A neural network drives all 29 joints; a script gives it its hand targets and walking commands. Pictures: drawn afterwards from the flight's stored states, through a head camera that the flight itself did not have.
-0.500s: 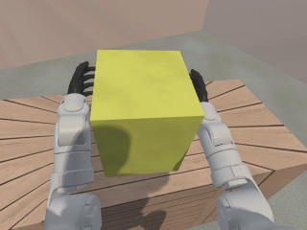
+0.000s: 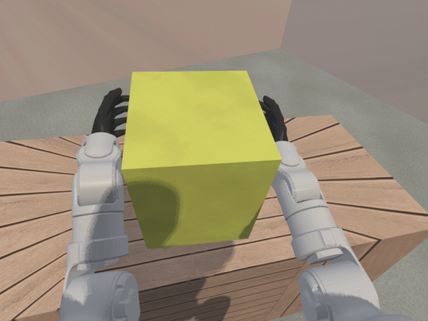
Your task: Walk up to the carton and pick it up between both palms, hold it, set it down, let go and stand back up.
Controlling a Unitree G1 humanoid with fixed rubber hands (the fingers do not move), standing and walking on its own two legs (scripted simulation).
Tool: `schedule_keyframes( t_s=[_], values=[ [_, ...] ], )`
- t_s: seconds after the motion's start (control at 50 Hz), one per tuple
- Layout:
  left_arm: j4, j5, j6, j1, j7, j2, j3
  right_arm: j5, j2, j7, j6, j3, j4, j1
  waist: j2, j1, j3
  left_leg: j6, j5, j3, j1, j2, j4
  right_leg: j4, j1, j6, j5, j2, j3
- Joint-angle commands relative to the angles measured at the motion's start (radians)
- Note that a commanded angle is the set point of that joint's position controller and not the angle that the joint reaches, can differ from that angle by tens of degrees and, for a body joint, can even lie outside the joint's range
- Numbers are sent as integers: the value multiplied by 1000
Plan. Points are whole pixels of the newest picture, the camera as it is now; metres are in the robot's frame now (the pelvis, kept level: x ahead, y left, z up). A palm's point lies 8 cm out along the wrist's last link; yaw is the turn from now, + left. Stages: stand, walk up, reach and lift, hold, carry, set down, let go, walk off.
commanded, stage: hold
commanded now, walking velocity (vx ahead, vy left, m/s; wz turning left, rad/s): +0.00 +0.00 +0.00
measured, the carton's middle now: (195, 162) +0.35 +0.01 +0.14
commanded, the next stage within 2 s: none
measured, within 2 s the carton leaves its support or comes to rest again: neither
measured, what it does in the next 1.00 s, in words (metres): stands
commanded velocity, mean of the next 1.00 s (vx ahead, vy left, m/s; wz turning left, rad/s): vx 0.00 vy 0.00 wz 0.00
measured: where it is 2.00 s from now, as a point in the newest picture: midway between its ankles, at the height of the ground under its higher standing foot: outside the picture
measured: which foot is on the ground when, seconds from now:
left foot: down 0.00-1.00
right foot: down 0.00-1.00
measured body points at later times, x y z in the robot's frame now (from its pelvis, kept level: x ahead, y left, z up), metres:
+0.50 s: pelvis +0.00 +0.00 +0.00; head -0.04 +0.03 +0.45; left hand +0.39 +0.15 +0.20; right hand +0.38 -0.14 +0.18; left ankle +0.03 +0.14 -0.75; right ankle -0.01 -0.13 -0.75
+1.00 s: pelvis +0.00 +0.00 +0.00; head -0.04 +0.02 +0.45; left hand +0.38 +0.15 +0.20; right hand +0.37 -0.14 +0.18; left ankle +0.03 +0.14 -0.75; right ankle -0.01 -0.13 -0.75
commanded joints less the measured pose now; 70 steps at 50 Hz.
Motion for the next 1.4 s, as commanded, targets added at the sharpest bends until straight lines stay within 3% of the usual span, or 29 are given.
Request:
schedule_keyframes(
  t_s=[0.0, 0.04, 0.12, 0.14, 0.22, 0.24, 0.26, 0.34, 0.44, 0.5, 0.54, 0.56, 0.58, 0.6, 0.66, 0.68, 0.74, 0.78, 0.9, 0.98, 1.04, 1.06, 1.1, 1.12, 1.2, 1.24, 1.28, 1.36, 1.38],
  values=[
    [-81, -137, -64, -600, -133, -538, -494, 58, 559, 51, -51, 358, -215, -651, 86, -17, -332, 8, 213, 43, 214, -73, 10, -48, -114, 38, 184, 72, -58],
    [-58, -119, -61, -620, -131, -540, -473, 76, 577, 57, -60, 356, -219, -706, 111, 17, -294, 16, 175, 53, 174, -77, -1, -52, -128, 35, 138, 68, -58],
    [-36, -120, -64, -633, -123, -568, -477, 32, 536, 70, -66, 294, -166, -691, 105, -10, -342, 11, 136, 52, 185, -64, -7, -61, -141, 24, 73, 73, -67],
    [9, -115, -63, -586, -126, -546, -454, 39, 543, 69, -70, 313, -172, -717, 60, 21, -320, 24, 141, 50, 170, -68, -10, -64, -147, 29, 86, 76, -67],
    [52, -149, -76, -625, -123, -589, -486, 28, 560, 64, -93, 297, -228, -769, 40, -24, -343, 28, 126, 52, 153, -74, -12, -65, -124, 29, 91, 70, -63],
    [-45, -168, -86, -653, -111, -610, -521, 40, 571, 67, -106, 330, -282, -782, 74, -23, -453, 17, 188, 46, 206, -65, 12, -55, -112, 22, 133, 78, -69],
    [-7, -153, -80, -640, -106, -581, -497, 56, 555, 73, -95, 324, -242, -792, 77, 7, -377, 19, 188, 46, 203, -64, 20, -56, -131, 23, 118, 74, -55],
    [-22, -129, -78, -625, -105, -574, -487, 53, 554, 71, -81, 319, -177, -700, 89, -6, -386, 19, 173, 45, 180, -64, 12, -48, -133, 32, 133, 68, -61],
    [-46, -121, -57, -567, -116, -557, -461, 79, 567, 61, -65, 364, -212, -681, 80, 36, -353, 24, 251, 50, 196, -71, 15, -43, -80, 33, 218, 76, -50],
    [-101, -143, -58, -587, -119, -585, -510, 85, 552, 49, -70, 372, -286, -703, 72, -13, -412, 13, 296, 49, 238, -76, 27, -32, -74, 38, 278, 77, -55],
    [-108, -125, -51, -584, -121, -566, -503, 94, 551, 50, -52, 361, -240, -672, 120, 3, -326, 0, 273, 40, 220, -71, 28, -39, -96, 32, 229, 84, -61],
    [-101, -128, -51, -582, -120, -571, -510, 66, 542, 54, -58, 340, -235, -670, 80, -17, -336, 0, 252, 40, 204, -65, 29, -39, -89, 33, 219, 76, -60],
    [-84, -121, -41, -550, -125, -531, -483, 73, 544, 49, -42, 345, -219, -632, 89, 5, -277, 9, 231, 43, 193, -75, 19, -42, -101, 33, 214, 71, -58],
    [-90, -102, -33, -547, -131, -546, -475, 70, 542, 47, -45, 339, -208, -612, 91, -24, -299, 3, 238, 41, 203, -78, 25, -38, -78, 32, 228, 74, -64],
    [-73, -110, -30, -477, -140, -549, -487, 63, 522, 39, -47, 351, -281, -618, 64, -16, -297, 2, 265, 47, 212, -77, 26, -36, -71, 41, 293, 75, -63],
    [-124, -134, -38, -537, -139, -570, -528, 77, 532, 38, -55, 362, -306, -644, 112, -31, -337, -6, 271, 38, 214, -75, 28, -34, -75, 32, 269, 77, -69],
    [-173, -146, -59, -583, -125, -540, -538, 90, 566, 48, -53, 394, -307, -641, 110, 0, -359, -4, 291, 45, 216, -81, 33, -28, -71, 39, 278, 76, -61],
    [-145, -148, -61, -534, -131, -544, -517, 79, 563, 41, -70, 407, -372, -676, 46, 17, -397, 19, 273, 35, 206, -80, 30, -25, -65, 48, 306, 72, -58],
    [-150, -132, -55, -565, -127, -517, -495, 67, 537, 45, -34, 396, -265, -596, 66, -5, -331, 11, 240, 44, 196, -78, 17, -31, -78, 41, 261, 69, -59],
    [-24, -100, -32, -532, -142, -506, -446, 48, 538, 45, -36, 356, -222, -653, 48, 5, -271, 26, 160, 48, 172, -78, -10, -46, -104, 46, 171, 64, -65],
    [-118, -136, -60, -599, -141, -548, -486, 69, 569, 48, -57, 357, -262, -661, 71, -12, -386, 14, 221, 47, 189, -76, 20, -37, -66, 40, 234, 67, -53],
    [-131, -153, -75, -617, -135, -546, -492, 87, 602, 42, -69, 397, -329, -688, 68, 2, -453, 15, 266, 43, 202, -84, 36, -22, -47, 45, 315, 70, -50],
    [-46, -126, -60, -588, -128, -533, -474, 61, 575, 46, -55, 366, -261, -711, 73, 20, -357, 23, 204, 45, 179, -78, 21, -36, -90, 44, 219, 67, -52],
    [-36, -120, -53, -585, -136, -540, -483, 50, 550, 52, -56, 329, -210, -682, 79, -16, -280, 17, 156, 57, 169, -79, -2, -55, -126, 38, 162, 64, -54],
    [3, -109, -52, -587, -139, -539, -432, 53, 571, 54, -64, 352, -232, -745, 59, 27, -363, 30, 168, 55, 175, -76, -3, -51, -106, 35, 169, 65, -59],
    [-22, -129, -57, -614, -130, -567, -486, 64, 561, 54, -59, 345, -199, -715, 91, -15, -317, 12, 214, 48, 207, -73, 12, -56, -108, 28, 165, 71, -60],
    [-16, -127, -64, -617, -134, -550, -454, 50, 550, 56, -63, 304, -157, -693, 77, 8, -324, 24, 162, 50, 184, -67, -6, -54, -121, 30, 117, 75, -64],
    [-28, -152, -67, -587, -121, -582, -497, 57, 555, 57, -87, 325, -257, -744, 73, 0, -409, 11, 238, 41, 196, -68, 27, -50, -89, 21, 195, 78, -57],
    [-33, -128, -63, -602, -118, -575, -479, 44, 540, 58, -71, 308, -181, -689, 105, -25, -368, 9, 215, 45, 201, -71, 16, -48, -101, 24, 181, 73, -60]
  ],
)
